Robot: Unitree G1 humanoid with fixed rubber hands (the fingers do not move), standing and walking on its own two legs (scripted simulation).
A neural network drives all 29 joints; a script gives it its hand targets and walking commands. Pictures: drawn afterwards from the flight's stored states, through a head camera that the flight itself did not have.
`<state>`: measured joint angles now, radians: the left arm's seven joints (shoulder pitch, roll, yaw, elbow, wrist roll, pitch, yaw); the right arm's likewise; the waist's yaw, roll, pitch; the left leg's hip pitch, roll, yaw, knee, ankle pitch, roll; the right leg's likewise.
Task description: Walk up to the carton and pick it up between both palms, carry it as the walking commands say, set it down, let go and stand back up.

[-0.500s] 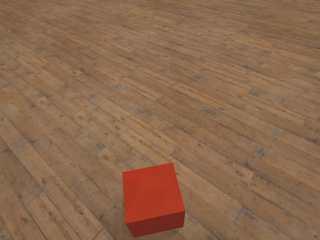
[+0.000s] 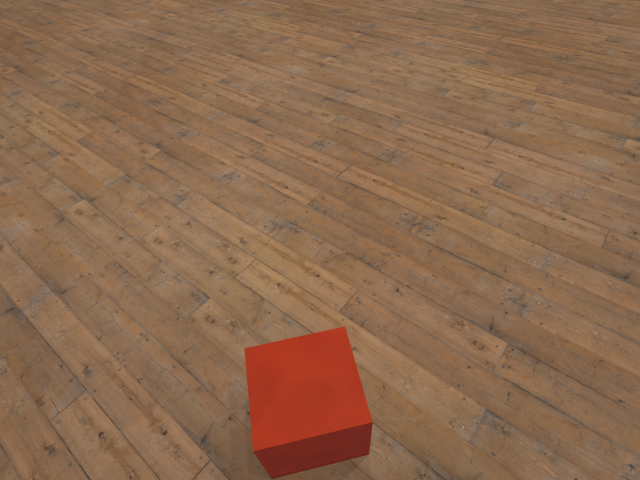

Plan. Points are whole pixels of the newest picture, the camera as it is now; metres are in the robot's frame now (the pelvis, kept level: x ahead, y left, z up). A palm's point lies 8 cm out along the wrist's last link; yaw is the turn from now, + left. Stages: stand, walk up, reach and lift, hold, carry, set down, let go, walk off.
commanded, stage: walk up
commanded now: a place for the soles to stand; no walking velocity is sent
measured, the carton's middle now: (308, 402) +0.46 +0.09 -0.63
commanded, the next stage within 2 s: reach and lift in 0.48 s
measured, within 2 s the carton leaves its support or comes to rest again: neither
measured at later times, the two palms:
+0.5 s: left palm out of the picture +0.08 +0.27 -0.11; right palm out of the picture +0.06 -0.28 -0.12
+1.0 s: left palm out of the picture +0.18 +0.29 -0.14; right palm (503, 443) +0.21 -0.23 -0.14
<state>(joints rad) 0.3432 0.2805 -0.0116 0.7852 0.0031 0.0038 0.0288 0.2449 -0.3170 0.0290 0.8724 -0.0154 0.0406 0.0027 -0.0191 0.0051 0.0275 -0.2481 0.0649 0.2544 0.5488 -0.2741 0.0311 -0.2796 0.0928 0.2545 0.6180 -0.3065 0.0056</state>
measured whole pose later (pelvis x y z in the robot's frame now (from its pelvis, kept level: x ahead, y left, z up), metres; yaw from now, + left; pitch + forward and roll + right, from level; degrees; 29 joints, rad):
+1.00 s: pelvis -0.01 +0.02 -0.05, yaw +11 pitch +11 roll -1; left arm -0.02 0.29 0.02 0.50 0.02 0.25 0.00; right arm 0.02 -0.29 -0.13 0.61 0.01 0.18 0.11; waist -0.07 0.02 0.04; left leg -0.75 0.00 0.07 0.95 -0.40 0.06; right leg -0.66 -0.01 0.02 0.93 -0.47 0.04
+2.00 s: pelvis -0.05 -0.02 -0.11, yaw +11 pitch +41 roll -2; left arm -1.05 0.38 0.26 0.88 -0.04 0.22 -0.04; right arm -1.02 -0.36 -0.30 0.90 0.10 0.19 0.08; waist -0.01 -0.01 -0.03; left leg -1.51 0.03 0.02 1.06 -0.26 0.02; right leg -1.45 0.01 -0.03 1.10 -0.37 -0.01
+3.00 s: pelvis -0.09 -0.04 -0.31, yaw +11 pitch +45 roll -1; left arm -1.36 0.46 0.26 1.01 -0.12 0.18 0.00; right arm -1.33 -0.42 -0.22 0.96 0.17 0.19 -0.03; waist -0.01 0.00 0.12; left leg -2.20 0.04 0.01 1.85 -0.44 0.03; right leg -2.12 0.01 -0.03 1.92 -0.59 -0.02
